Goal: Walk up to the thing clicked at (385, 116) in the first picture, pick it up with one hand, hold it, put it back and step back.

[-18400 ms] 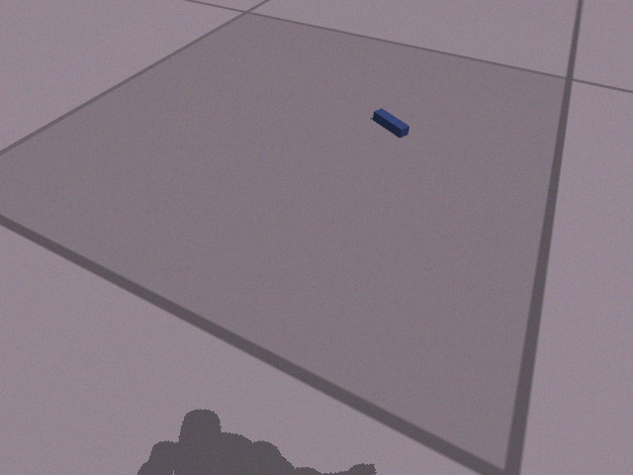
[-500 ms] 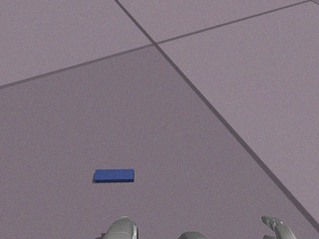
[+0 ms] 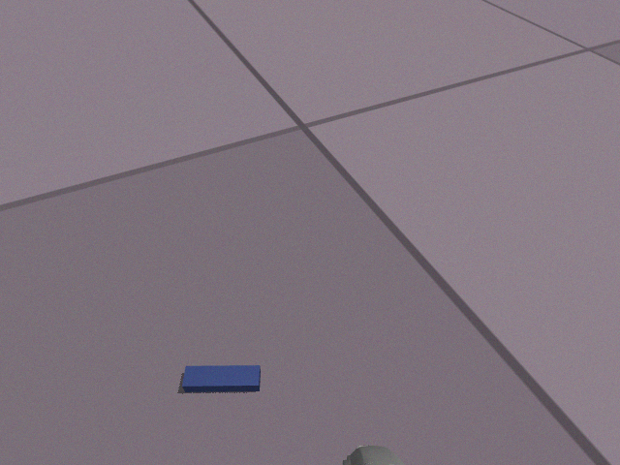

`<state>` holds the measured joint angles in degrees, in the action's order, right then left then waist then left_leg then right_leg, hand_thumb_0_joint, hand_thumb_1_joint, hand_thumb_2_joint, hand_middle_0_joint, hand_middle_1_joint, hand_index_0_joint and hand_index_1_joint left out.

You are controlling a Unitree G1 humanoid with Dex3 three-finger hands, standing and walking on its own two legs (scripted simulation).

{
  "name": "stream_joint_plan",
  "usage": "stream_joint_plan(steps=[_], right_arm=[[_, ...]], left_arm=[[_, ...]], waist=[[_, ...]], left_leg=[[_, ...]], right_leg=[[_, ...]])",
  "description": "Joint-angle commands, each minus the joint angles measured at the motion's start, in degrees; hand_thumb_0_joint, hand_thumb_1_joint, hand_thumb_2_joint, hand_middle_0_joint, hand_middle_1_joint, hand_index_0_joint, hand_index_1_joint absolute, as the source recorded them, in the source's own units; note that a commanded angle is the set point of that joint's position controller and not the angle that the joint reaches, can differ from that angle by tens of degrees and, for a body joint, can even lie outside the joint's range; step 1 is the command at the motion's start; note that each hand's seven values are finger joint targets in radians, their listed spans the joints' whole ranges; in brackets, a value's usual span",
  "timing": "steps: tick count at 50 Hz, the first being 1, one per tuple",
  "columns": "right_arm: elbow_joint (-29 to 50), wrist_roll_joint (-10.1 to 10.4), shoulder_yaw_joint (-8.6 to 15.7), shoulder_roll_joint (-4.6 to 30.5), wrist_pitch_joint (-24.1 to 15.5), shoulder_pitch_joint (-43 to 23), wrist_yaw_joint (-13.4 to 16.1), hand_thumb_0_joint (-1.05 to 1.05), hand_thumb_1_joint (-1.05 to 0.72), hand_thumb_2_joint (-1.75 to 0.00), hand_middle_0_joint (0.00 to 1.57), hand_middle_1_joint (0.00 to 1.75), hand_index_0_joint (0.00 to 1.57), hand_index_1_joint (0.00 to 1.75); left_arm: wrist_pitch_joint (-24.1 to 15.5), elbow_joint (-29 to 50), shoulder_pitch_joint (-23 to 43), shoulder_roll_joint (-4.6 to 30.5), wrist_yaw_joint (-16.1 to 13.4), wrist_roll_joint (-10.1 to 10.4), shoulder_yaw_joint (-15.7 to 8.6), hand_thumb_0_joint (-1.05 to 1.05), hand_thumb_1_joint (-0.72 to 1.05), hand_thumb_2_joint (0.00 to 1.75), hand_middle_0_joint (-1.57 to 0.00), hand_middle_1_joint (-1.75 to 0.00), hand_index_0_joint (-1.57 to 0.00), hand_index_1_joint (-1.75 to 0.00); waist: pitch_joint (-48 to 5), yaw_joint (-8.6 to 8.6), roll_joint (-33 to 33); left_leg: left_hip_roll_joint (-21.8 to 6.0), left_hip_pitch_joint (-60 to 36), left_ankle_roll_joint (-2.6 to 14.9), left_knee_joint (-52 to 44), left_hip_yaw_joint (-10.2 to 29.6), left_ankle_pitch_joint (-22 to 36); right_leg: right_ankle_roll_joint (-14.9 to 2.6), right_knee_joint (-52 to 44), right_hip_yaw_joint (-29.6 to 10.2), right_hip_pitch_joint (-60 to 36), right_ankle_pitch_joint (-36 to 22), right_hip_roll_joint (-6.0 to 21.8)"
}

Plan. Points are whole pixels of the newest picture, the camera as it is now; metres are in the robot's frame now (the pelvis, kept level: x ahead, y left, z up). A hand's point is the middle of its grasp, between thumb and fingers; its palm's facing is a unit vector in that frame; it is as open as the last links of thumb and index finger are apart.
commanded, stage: walk up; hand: left
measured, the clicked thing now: (222, 378) +0.48 +0.23 -0.75
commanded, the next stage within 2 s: none
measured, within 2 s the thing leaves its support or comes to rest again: neither
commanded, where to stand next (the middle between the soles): +0.12 -0.02 m, yaw +2 degrees
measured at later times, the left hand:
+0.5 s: hand out of the picture +0.05 +0.25 -0.14, palm faces +0.11 -0.87 -0.48, open 7.4 cm
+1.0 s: hand out of the picture +0.02 +0.24 -0.15, palm faces +0.04 -0.91 -0.40, open 7.4 cm
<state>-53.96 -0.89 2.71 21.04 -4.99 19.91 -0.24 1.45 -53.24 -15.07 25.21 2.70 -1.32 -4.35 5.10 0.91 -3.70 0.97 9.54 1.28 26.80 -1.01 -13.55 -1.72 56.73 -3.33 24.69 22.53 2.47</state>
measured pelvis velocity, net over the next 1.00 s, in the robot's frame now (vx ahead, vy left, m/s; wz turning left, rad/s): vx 0.00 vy -0.04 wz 0.07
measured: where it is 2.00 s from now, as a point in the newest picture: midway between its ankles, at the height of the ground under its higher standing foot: outside the picture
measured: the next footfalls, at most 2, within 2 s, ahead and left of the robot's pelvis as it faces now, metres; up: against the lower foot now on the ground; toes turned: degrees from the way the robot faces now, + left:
right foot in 0.18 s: +0.14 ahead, -0.17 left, +0.00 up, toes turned -2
left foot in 0.54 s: -0.05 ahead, +0.10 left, +0.00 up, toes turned +7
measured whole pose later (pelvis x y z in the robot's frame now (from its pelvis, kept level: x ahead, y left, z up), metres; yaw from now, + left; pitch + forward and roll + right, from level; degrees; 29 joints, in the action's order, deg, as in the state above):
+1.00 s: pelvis +0.00 -0.04 -0.01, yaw +4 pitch -3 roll -1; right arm -51.9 -1.6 3.7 24.7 0.1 18.6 -1.8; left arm -3.9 -53.2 -17.3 22.1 1.9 -1.7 -3.2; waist 4.7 -0.4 2.9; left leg -1.7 13.4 2.2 51.2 1.3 -28.3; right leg -1.9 35.1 3.0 15.1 17.1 -0.7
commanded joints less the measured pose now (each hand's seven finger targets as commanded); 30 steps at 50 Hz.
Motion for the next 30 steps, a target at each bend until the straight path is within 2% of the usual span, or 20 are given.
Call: stream_joint_plan(steps=[1,3,4,6,8,9,10,11,12,14,15,17,20,22,24,26,27,28,29,30], right_arm=[[5.43,0.34,2.14,13.15,-0.36,-8.3,1.67,0.0,-0.9,-0.9,0.2,0.3,0.2,0.3],[5.6,0.39,2.18,13.99,1.54,-8.31,1.38,0.0,-0.9,-0.9,0.2,0.3,0.2,0.3],[6.28,0.22,2.54,14.67,2.97,-8.41,1.15,0.0,-0.9,-0.9,0.2,0.3,0.2,0.3],[8.0,0.24,3.22,14.88,5.65,-10.53,0.83,0.0,-0.9,-0.9,0.2,0.3,0.2,0.3],[8.52,1.19,3.08,13.37,7.21,-11.67,0.64,0.0,-0.9,-0.9,0.2,0.3,0.2,0.3],[8.04,1.59,2.58,11.53,7.52,-9.51,0.76,0.0,-0.9,-0.9,0.2,0.3,0.2,0.3],[8.14,2.29,1.83,8.5,7.79,-6.46,1.04,0.0,-0.9,-0.9,0.2,0.3,0.2,0.3],[6.67,1.89,2.52,10.21,8.88,-2.89,1.92,0.0,-0.9,-0.9,0.2,0.3,0.2,0.3],[6.55,1.11,3.88,12.92,9.68,-2.93,2.35,0.0,-0.9,-0.9,0.2,0.3,0.2,0.3],[6.34,1.05,4.84,14.63,9.87,-2.49,1.84,0.0,-0.9,-0.9,0.2,0.3,0.2,0.3],[5.36,0.95,4.98,14.53,9.96,-0.4,1.38,0.0,-0.9,-0.9,0.2,0.3,0.2,0.3],[5.29,0.52,4.82,14.29,9.92,-0.07,0.48,0.0,-0.9,-0.9,0.2,0.3,0.2,0.3],[4.65,0.41,4.26,14.37,8.93,-0.99,-0.14,0.0,-0.9,-0.9,0.2,0.3,0.2,0.3],[3.48,0.1,3.66,14.06,7.71,-1.61,-0.56,0.0,-0.9,-0.9,0.2,0.3,0.2,0.3],[2.26,-0.07,3.47,13.97,6.93,-0.11,-1.03,0.0,-0.9,-0.9,0.2,0.3,0.2,0.3],[-0.58,-0.9,3.92,13.41,6.79,4.8,-1.13,0.0,-0.9,-0.9,0.2,0.3,0.2,0.3],[-2.12,-1.88,4.35,13.26,6.8,7.36,-1.24,0.0,-0.9,-0.9,0.2,0.3,0.2,0.3],[-1.5,-2.87,5.08,16.37,6.92,6.94,-1.31,0.0,-0.9,-0.9,0.2,0.3,0.2,0.3],[3.38,-3.73,5.74,22.61,6.85,-0.89,-1.17,0.0,-0.9,-0.9,0.2,0.3,0.2,0.3],[4.41,-2.35,5.5,23.43,6.65,-5.38,-1.32,0.0,-0.9,-0.9,0.2,0.3,0.2,0.3]], left_arm=[[-1.28,2.68,-0.74,6.14,-1.22,1.93,-1.16,0.0,0.9,0.9,-0.2,-0.3,-0.2,-0.3],[-2.14,2.56,1.41,6.74,-2.6,2.78,-1.29,0.0,0.9,0.9,-0.2,-0.3,-0.2,-0.3],[-2.02,2.38,1.93,7.67,-3.5,3.1,-1.63,0.0,0.9,0.9,-0.2,-0.3,-0.2,-0.3],[-1.7,1.23,-0.44,8.76,-4.76,3.44,-2.07,0.0,0.9,0.9,-0.2,-0.3,-0.2,-0.3],[-1.65,0.47,-1.04,10.56,-5.13,2.31,-2.78,0.0,0.9,0.9,-0.2,-0.3,-0.2,-0.3],[-1.97,1.09,-0.31,12.15,-5.33,1.57,-3.27,0.0,0.9,0.9,-0.2,-0.3,-0.2,-0.3],[-2.48,2.33,-0.36,16.01,-5.43,0.6,-4.12,0.0,0.9,0.9,-0.2,-0.3,-0.2,-0.3],[-2.12,4.38,4.78,16.42,-5.37,0.86,-3.62,0.0,0.9,0.9,-0.2,-0.3,-0.2,-0.3],[-2.15,5.54,6.25,17.14,-5.77,0.46,-3.87,0.0,0.9,0.9,-0.2,-0.3,-0.2,-0.3],[-2.09,6.17,7.94,14.48,-6.08,0.71,-4.03,0.0,0.9,0.9,-0.2,-0.3,-0.2,-0.3],[-2.03,6.05,10.02,13.47,-6.29,0.79,-4.04,0.0,0.9,0.9,-0.2,-0.3,-0.2,-0.3],[-2.23,5.73,9.47,12.03,-6.64,0.1,-4.02,0.0,0.9,0.9,-0.2,-0.3,-0.2,-0.3],[-2.75,6.92,7.99,11.01,-5.89,-1.4,-4.0,0.0,0.9,0.9,-0.2,-0.3,-0.2,-0.3],[-2.67,7.11,8.49,11.6,-4.94,-2.17,-4.48,0.0,0.9,0.9,-0.2,-0.3,-0.2,-0.3],[-2.04,7.03,8.79,13.56,-4.17,-2.52,-5.22,0.0,0.9,0.9,-0.2,-0.3,-0.2,-0.3],[-1.17,6.1,8.81,14.35,-3.7,-1.58,-5.14,0.0,0.9,0.9,-0.2,-0.3,-0.2,-0.3],[-0.57,5.69,7.78,12.4,-3.73,-1.26,-4.37,0.0,0.9,0.9,-0.2,-0.3,-0.2,-0.3],[-0.34,6.31,6.4,7.73,-4.2,-0.84,-2.8,0.0,0.9,0.9,-0.2,-0.3,-0.2,-0.3],[-0.83,7.19,9.16,6.43,-4.99,0.15,-2.82,0.0,0.9,0.9,-0.2,-0.3,-0.2,-0.3],[-1.34,6.72,15.3,12.36,-5.34,-0.67,-4.16,0.0,0.9,0.9,-0.2,-0.3,-0.2,-0.3]], waist=[[1.95,-2.65,13.28],[0.53,-1.46,18.28],[-0.34,-0.67,19.62],[-1.82,-1.75,18.83],[-3.17,-3.25,13.06],[-4.2,-3.26,6.15],[-6.5,-3.53,-7.75],[-8.1,-1.14,-6.9],[-7.82,-2.0,-8.08],[-7.78,-0.83,-4.82],[-8.65,0.49,-4.61],[-10.68,-0.95,-7.39],[-14.15,-3.12,-11.43],[-12.78,-3.8,-14.32],[-9.74,-2.64,-15.53],[-6.89,0.17,-10.74],[-5.43,1.94,-3.59],[-1.48,2.57,14.98],[4.47,2.1,24.06],[11.12,3.35,17.66]], left_leg=[[-11.45,9.81,7.97,-6.83,5.46,24.7],[-10.53,9.36,8.39,-1.94,4.48,38.12],[-9.45,8.99,8.22,0.4,4.74,39.6],[-6.47,10.37,6.68,6.03,3.48,31.12],[-4.72,14.32,3.94,10.79,4.62,16.45],[-2.61,15.82,2.11,16.25,4.99,9.8],[4.13,18.9,-0.79,30.07,4.27,-6.57],[4.41,15.79,-0.73,40.46,9.02,-24.23],[2.59,15.48,-0.71,46.97,10.34,-24.75],[2.58,16.74,-0.85,52.05,13.64,-17.93],[3.1,16.99,-1.26,53.15,13.23,-14.88],[3.37,19.2,-2.16,51.63,11.93,-10.39],[1.94,21.68,-3.36,38.78,6.69,-13.09],[1.63,17.8,-3.22,27.07,2.17,-20.23],[0.35,10.07,-1.09,13.28,-0.52,-25.04],[2.26,-0.68,0.25,1.43,-6.29,-15.54],[2.86,-8.55,0.54,-4.86,-6.08,-10.79],[-4.69,-9.5,3.18,-14.26,10.91,-25.16],[-19.7,4.92,7.56,-20.56,35.79,-42.71],[-25.11,24.03,13.32,-24.39,40.25,-52.96]], right_leg=[[1.9,-9.99,1.66,-5.16,-5.25,2.33],[2.8,-12.23,4.82,-8.04,-8.08,0.55],[2.91,-13.46,6.06,-8.69,-8.38,-0.54],[2.92,-19.08,8.48,-11.71,-12.09,-2.48],[2.05,-23.59,7.7,-16.22,-17.16,-2.15],[0.96,-27.82,2.82,-17.92,-25.33,2.47],[-3.91,-34.29,-13.77,-17.22,-37.2,17.13],[-10.67,-35.19,-19.62,-10.61,-38.23,23.57],[-14.42,-35.12,-24.47,-7.47,-33.34,24.91],[-10.7,-33.56,-16.02,-7.16,-25.76,19.13],[-7.96,-33.16,-10.69,-7.49,-17.73,15.62],[-5.66,-35.32,-9.09,-10.94,3.59,11.71],[-7.0,-35.84,-8.78,-20.1,12.4,11.46],[-7.98,-36.51,-7.61,-17.74,17.78,11.79],[-8.27,-36.65,-7.07,-10.65,18.4,13.24],[-4.98,-34.78,-3.61,-1.68,17.79,11.55],[-0.79,-28.38,0.66,6.18,20.32,7.87],[1.8,-11.97,7.23,17.78,19.56,1.49],[2.16,0.24,6.85,24.49,13.21,-5.72],[1.58,2.85,-1.67,13.98,9.27,-0.18]])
